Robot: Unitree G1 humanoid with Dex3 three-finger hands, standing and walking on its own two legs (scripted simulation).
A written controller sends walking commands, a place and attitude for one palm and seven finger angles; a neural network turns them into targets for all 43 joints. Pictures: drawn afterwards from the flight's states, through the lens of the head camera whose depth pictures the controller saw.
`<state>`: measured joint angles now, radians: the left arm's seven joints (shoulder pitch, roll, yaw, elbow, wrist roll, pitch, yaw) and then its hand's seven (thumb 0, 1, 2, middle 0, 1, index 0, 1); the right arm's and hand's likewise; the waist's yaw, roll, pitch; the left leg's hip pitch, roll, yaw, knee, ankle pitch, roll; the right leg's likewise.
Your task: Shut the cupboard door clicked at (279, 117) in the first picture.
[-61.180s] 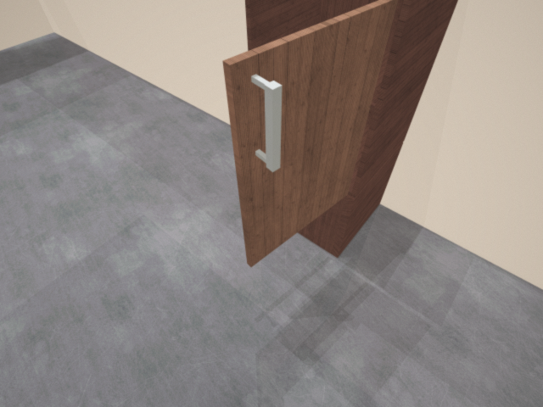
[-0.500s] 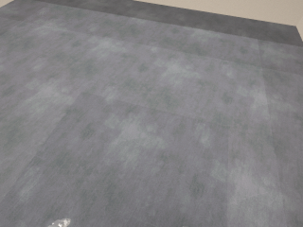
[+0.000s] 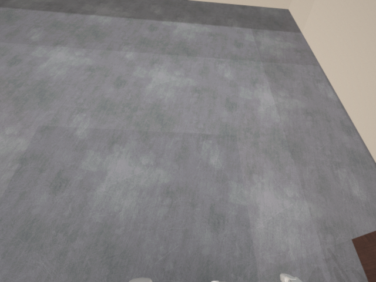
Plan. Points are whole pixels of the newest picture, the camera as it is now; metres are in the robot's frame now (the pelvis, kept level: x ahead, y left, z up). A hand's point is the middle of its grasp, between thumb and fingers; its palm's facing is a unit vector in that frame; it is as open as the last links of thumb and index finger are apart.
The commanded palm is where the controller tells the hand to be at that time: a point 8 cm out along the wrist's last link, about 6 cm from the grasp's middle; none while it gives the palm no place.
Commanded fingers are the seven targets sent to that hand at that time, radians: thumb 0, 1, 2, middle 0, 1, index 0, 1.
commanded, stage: turn to face it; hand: left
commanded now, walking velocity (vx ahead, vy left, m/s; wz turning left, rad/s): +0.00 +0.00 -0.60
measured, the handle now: out of the picture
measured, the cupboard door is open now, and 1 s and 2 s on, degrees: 19 19 19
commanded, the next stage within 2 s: take the last steps up to it in 1.84 s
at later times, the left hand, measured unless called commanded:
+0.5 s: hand (131, 269) +0.16 +0.14 -0.14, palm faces -0.28 -0.92 -0.28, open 7.4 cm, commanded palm none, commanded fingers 0.00 0.90 0.90 -0.20 -0.30 -0.20 -0.30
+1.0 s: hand (137, 235) +0.24 +0.14 -0.16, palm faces -0.53 -0.82 -0.20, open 7.4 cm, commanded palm none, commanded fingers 0.00 0.90 0.90 -0.20 -0.30 -0.20 -0.30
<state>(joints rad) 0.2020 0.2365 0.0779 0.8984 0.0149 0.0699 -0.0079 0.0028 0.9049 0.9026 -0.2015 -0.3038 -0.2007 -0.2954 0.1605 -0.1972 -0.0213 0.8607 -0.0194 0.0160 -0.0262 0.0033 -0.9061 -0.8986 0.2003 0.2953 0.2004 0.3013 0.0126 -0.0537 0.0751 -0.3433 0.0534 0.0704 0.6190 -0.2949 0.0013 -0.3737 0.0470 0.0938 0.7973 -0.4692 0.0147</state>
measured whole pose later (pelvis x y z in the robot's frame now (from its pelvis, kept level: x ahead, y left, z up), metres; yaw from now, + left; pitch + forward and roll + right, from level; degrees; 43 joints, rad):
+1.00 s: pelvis +0.05 +0.00 +0.02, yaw -36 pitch +1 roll -3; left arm 0.18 0.28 0.11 0.90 0.02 0.09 -0.03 0.00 0.91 0.90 -0.20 -0.30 -0.20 -0.29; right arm 0.20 -0.18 -0.01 0.86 -0.03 0.01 -0.04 0.00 -0.90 -0.90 0.20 0.30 0.20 0.30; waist 0.01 -0.03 0.08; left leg -0.24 0.12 0.18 0.50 -0.28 0.02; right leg -0.48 -0.02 -0.01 1.11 -0.44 0.06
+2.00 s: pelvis +0.09 -0.04 +0.01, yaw -65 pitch +1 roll -2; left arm 0.16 0.23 0.07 0.94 0.02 0.07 -0.02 0.00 0.91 0.90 -0.19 -0.30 -0.19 -0.29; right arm 0.26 -0.19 -0.03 0.96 -0.03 0.02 -0.03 0.00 -0.90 -0.90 0.20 0.30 0.20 0.30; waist -0.03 0.02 0.06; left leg -0.24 0.11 0.19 0.53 -0.30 0.02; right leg -0.32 -0.01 -0.04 0.73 -0.41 0.03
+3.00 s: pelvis +0.11 -0.36 +0.00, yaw -75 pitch +1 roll +0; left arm 0.09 0.16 0.04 0.99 0.02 -0.04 0.00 0.00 0.91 0.90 -0.20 -0.30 -0.20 -0.29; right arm 0.37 -0.17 -0.04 1.10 -0.01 0.02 -0.03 0.00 -0.91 -0.90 0.20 0.30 0.20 0.30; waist -0.07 0.03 0.13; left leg -0.26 0.13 0.04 1.02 -0.56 -0.04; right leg -0.41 -0.01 -0.10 0.62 -0.22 -0.04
